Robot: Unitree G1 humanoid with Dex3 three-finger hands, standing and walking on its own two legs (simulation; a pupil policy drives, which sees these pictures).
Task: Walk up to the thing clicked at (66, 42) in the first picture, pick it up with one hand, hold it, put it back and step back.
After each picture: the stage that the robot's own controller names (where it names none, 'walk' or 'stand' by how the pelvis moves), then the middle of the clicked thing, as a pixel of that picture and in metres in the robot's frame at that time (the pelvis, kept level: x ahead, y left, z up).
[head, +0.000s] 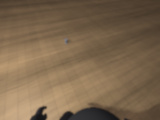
stand; (66, 41) +1.65 +0.55 -0.72
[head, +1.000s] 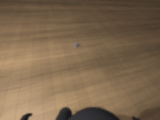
walk; (75, 44) +1.56 +0.26 -0.70
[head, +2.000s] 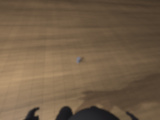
walk; (78, 60) +1.02 +0.10 -0.71
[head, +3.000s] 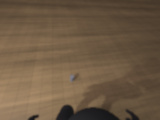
walk; (71, 78) +0.64 +0.17 -0.70
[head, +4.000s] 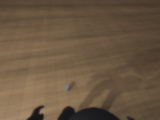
walk; (66, 88) +0.46 +0.22 -0.71
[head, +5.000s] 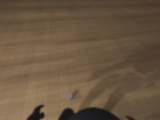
stand; (70, 96) +0.34 +0.18 -0.70
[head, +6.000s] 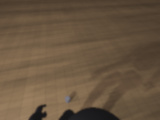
stand; (67, 99) +0.32 +0.22 -0.71
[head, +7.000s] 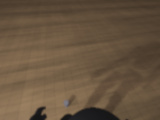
stand; (66, 103) +0.28 +0.22 -0.72
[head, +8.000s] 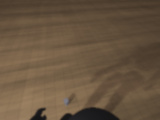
stand; (66, 101) +0.31 +0.23 -0.73
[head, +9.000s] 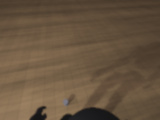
stand; (66, 102) +0.29 +0.23 -0.73
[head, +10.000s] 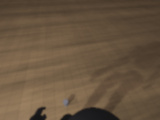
go down; (65, 102) +0.29 +0.23 -0.73
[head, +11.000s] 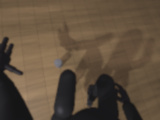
go down; (58, 63) +0.38 +0.23 -0.35
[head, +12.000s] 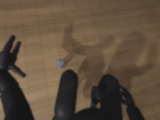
go down; (60, 64) +0.38 +0.23 -0.31
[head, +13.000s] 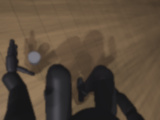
close in; (34, 58) +0.38 +0.27 -0.22
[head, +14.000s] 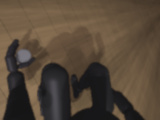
close; (23, 57) +0.38 +0.27 -0.22
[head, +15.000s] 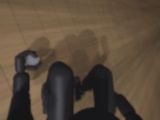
lift; (32, 60) +0.34 +0.27 -0.21
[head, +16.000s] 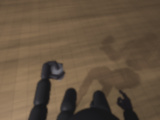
lift; (58, 72) +0.32 +0.20 -0.01
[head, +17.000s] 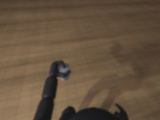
hold; (64, 72) +0.33 +0.17 +0.02
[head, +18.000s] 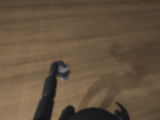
hold; (63, 72) +0.34 +0.17 +0.01
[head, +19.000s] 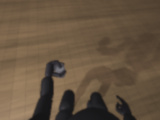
crouch; (60, 70) +0.34 +0.19 -0.06
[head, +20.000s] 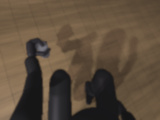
lower; (43, 50) +0.45 +0.25 -0.12
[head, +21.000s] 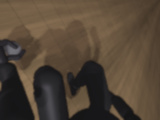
lower; (14, 52) +0.42 +0.28 -0.23
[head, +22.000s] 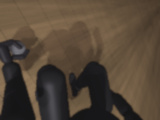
lower; (18, 51) +0.41 +0.28 -0.23
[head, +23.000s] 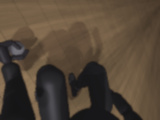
lower; (17, 51) +0.41 +0.28 -0.23
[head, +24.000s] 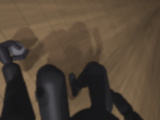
lower; (18, 52) +0.41 +0.28 -0.23
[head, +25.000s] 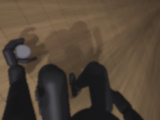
open; (22, 53) +0.40 +0.26 -0.23
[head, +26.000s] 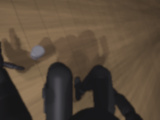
stand; (37, 53) +0.40 +0.25 -0.23
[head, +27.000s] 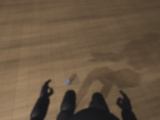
stand; (67, 82) +0.37 +0.20 -0.57
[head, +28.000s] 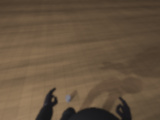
stand; (68, 98) +0.35 +0.19 -0.66
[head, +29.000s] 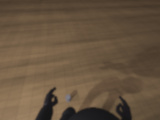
stand; (68, 98) +0.35 +0.19 -0.66
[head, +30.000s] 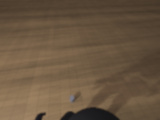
stand; (72, 99) +0.38 +0.18 -0.72
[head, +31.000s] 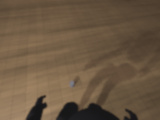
walk; (71, 84) +0.41 +0.14 -0.70
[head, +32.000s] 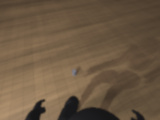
walk; (74, 72) +0.65 +0.22 -0.69
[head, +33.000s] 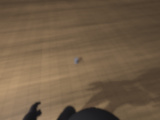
stand; (76, 60) +0.93 +0.24 -0.69
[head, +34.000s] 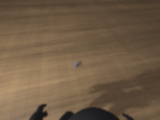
stand; (75, 64) +0.92 +0.21 -0.72
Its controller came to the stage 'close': yes
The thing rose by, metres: 0.71
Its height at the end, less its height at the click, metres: +0.00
